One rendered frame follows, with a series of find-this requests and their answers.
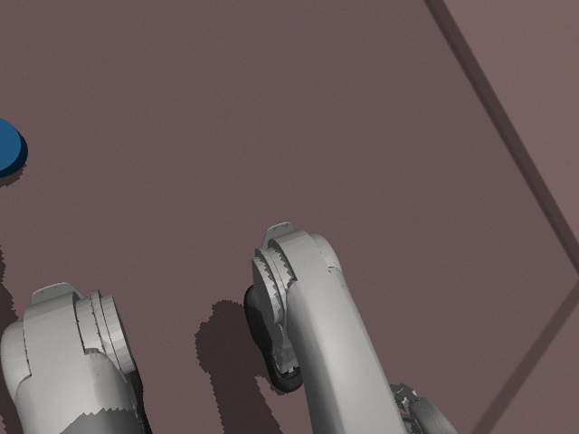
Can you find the right robot hand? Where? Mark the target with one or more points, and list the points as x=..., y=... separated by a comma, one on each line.
x=425, y=417

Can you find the tin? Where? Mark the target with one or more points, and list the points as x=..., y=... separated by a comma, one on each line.
x=13, y=149

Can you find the left robot foot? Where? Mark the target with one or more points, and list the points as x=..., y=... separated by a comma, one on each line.
x=138, y=389

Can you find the right robot foot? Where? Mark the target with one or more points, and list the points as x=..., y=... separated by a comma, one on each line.
x=286, y=382

